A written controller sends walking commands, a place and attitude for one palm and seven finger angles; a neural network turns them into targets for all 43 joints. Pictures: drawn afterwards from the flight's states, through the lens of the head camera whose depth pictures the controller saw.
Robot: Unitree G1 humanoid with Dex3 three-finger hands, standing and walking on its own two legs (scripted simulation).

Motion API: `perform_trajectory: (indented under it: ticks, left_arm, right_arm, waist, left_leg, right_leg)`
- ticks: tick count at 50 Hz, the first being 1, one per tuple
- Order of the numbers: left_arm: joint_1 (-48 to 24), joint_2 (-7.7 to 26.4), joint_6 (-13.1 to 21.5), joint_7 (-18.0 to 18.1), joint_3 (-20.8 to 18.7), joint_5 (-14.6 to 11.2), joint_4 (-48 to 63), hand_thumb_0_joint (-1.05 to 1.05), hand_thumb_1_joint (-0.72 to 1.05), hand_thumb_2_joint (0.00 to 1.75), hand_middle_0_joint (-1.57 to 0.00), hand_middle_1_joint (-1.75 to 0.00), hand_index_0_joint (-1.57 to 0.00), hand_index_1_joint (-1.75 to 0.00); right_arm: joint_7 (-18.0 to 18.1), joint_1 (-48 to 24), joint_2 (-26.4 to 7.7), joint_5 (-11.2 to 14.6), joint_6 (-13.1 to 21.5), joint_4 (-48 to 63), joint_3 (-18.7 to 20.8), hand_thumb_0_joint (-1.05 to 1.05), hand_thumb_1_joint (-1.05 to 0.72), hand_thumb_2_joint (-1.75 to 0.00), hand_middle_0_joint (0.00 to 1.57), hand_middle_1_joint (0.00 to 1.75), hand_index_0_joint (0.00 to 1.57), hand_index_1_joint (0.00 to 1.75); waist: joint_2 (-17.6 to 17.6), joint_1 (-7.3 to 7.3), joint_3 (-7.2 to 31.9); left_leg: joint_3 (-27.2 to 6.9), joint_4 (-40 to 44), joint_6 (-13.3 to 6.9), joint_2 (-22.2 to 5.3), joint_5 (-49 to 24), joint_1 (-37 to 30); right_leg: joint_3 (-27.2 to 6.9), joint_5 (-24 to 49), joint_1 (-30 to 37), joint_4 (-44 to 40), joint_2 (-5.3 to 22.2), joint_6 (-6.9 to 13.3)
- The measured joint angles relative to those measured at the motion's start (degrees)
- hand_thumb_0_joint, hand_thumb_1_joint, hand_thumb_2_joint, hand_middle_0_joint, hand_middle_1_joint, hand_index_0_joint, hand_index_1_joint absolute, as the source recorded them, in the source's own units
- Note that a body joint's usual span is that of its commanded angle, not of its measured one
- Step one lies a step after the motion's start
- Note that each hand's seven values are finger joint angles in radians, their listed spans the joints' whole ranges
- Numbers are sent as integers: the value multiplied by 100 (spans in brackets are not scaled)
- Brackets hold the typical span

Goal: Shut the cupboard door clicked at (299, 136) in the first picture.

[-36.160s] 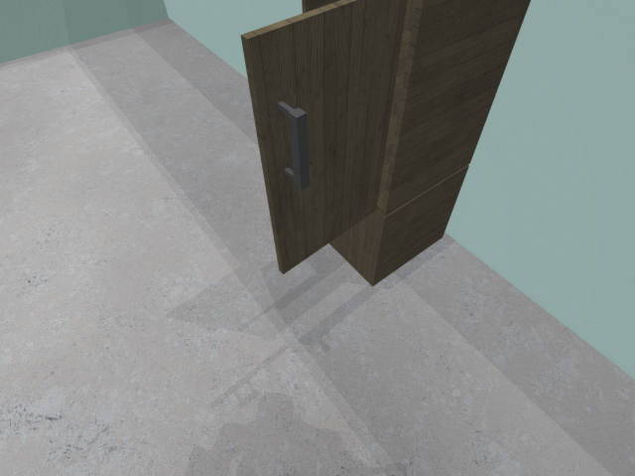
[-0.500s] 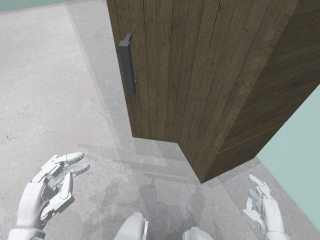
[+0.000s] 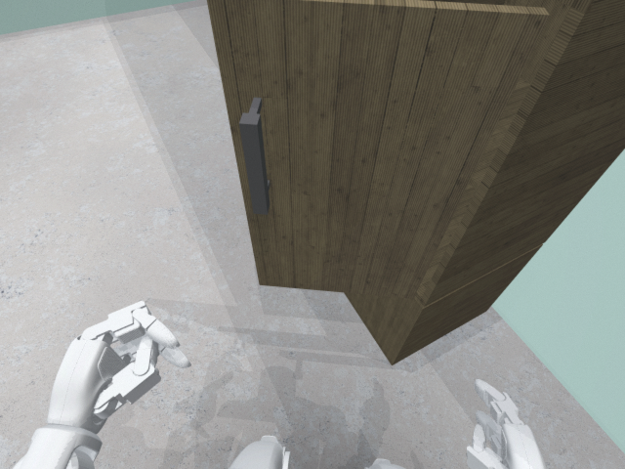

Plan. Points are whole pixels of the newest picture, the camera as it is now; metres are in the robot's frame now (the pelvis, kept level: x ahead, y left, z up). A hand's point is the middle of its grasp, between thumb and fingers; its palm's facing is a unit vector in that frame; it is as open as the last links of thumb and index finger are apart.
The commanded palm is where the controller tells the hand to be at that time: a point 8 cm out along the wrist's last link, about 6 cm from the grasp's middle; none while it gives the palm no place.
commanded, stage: raise the hand and make a fist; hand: left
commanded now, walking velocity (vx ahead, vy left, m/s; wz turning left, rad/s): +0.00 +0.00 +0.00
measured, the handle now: (259, 159) +0.49 +0.12 +0.12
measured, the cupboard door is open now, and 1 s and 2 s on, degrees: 57 57 57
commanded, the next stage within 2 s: bring the fist close to the handle in 0.90 s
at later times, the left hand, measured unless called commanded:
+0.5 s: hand (141, 332) +0.23 +0.19 +0.12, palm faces -0.01 -1.00 -0.05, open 3.1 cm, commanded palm +0.21 +0.24 +0.12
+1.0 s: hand (166, 326) +0.24 +0.17 +0.12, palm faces +0.00 -1.00 -0.06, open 3.1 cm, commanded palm +0.22 +0.22 +0.12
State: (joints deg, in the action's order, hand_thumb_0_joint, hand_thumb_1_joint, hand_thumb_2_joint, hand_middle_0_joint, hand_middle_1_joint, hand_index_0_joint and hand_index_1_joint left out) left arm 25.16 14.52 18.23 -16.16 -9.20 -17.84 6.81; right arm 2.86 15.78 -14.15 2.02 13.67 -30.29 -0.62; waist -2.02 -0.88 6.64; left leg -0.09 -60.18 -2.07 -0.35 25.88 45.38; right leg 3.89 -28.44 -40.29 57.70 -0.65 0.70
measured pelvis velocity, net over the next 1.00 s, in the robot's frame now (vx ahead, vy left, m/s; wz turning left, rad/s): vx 0.01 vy -0.02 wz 0.01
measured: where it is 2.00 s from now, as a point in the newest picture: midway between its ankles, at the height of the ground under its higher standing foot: outside the picture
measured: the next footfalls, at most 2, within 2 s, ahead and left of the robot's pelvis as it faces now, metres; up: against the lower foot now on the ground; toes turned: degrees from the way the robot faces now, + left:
none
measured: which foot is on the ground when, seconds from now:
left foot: down 0.00-1.00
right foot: down 0.00-1.00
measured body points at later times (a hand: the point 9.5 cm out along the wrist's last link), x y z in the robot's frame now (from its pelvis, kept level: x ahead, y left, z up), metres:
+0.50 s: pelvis +0.01 +0.00 +0.03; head +0.02 +0.00 +0.48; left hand +0.22 +0.25 +0.12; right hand +0.19 -0.22 -0.04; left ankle +0.04 +0.09 -0.67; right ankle +0.00 -0.12 -0.67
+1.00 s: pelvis +0.01 -0.02 +0.03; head +0.03 -0.03 +0.48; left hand +0.23 +0.22 +0.13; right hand +0.19 -0.25 -0.04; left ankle +0.04 +0.09 -0.67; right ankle +0.00 -0.12 -0.67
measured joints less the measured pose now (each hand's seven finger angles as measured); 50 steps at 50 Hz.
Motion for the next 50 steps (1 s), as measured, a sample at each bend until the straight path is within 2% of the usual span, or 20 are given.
perform_trajectory:
  ticks: [6, 16, 28, 36, 43, 50]
  left_arm:
    - [-67, 50, -160, 148, 12, 50, 160, 2, 90, 90, -107, -124, -107, -125]
    - [-265, 87, -515, 155, 12, 81, 162, 2, 90, 90, -124, -143, -124, -143]
    - [-615, 121, -793, 125, -107, 27, 1, 1, 90, 90, -129, -149, -129, -149]
    - [-537, 73, -748, 167, -105, 48, -91, 1, 90, 90, -130, -149, -130, -150]
    - [-514, 36, -581, 196, -109, 60, -147, 1, 90, 90, -130, -150, -130, -150]
    - [-513, 28, -557, 168, -92, 69, -162, 2, 90, 90, -130, -150, -130, -150]
  right_arm:
    - [-26, -98, 36, 20, -28, 141, -83, 1, -91, -90, 20, 30, 20, 30]
    - [-81, -126, 87, 43, -55, 198, -254, 1, -91, -90, 20, 30, 21, 30]
    - [-46, -30, 7, 85, -2, -56, -276, 1, -91, -90, 20, 30, 21, 30]
    - [-55, 2, -59, 76, 63, -110, -186, 1, -91, -90, 20, 30, 21, 30]
    - [-62, -25, -78, 64, 89, -173, -142, 1, -91, -90, 20, 30, 20, 30]
    - [-61, -66, -48, 61, 84, -189, -146, 1, -91, -90, 20, 30, 20, 30]
  waist:
    - [9, -1, -3]
    - [-45, -33, -29]
    - [-73, 1, -113]
    - [-55, 66, -129]
    - [-48, 59, -130]
    - [-64, 59, -111]
  left_leg:
    - [-7, 220, -23, 20, -62, -285]
    - [-20, 586, -27, 42, -178, -746]
    - [-11, 1014, 24, 45, -346, -1194]
    - [20, 1173, 75, 24, -403, -1313]
    - [6, 1175, 119, 8, -392, -1318]
    - [-2, 1199, 149, -3, -386, -1345]
  right_leg:
    - [3, 89, 310, -268, 11, -29]
    - [10, 219, 787, -665, 18, -40]
    - [-6, 355, 1190, -1021, 13, 1]
    - [-41, 381, 1254, -1097, -7, 45]
    - [-29, 344, 1241, -1059, -24, 85]
    - [-23, 324, 1256, -1058, -37, 111]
